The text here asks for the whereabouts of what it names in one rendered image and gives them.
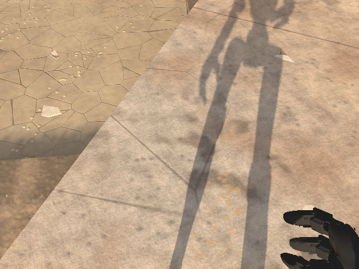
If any robot right hand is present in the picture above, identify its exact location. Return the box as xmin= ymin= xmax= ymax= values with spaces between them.
xmin=280 ymin=207 xmax=359 ymax=269

